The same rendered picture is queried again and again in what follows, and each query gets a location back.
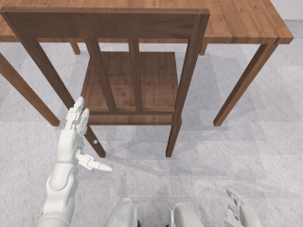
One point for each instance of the left robot hand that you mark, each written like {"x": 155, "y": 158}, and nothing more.
{"x": 71, "y": 138}

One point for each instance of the left robot forearm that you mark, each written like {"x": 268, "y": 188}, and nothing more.
{"x": 60, "y": 187}

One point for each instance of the chair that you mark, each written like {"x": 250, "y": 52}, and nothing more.
{"x": 120, "y": 88}

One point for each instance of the robot thigh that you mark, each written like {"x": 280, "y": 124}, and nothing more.
{"x": 125, "y": 214}
{"x": 182, "y": 216}

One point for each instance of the right robot thigh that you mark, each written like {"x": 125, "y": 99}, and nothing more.
{"x": 182, "y": 216}

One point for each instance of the right robot hand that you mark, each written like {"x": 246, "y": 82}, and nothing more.
{"x": 246, "y": 216}

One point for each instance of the table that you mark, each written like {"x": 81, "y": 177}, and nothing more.
{"x": 230, "y": 22}

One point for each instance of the left robot thigh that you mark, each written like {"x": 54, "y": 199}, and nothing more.
{"x": 125, "y": 214}

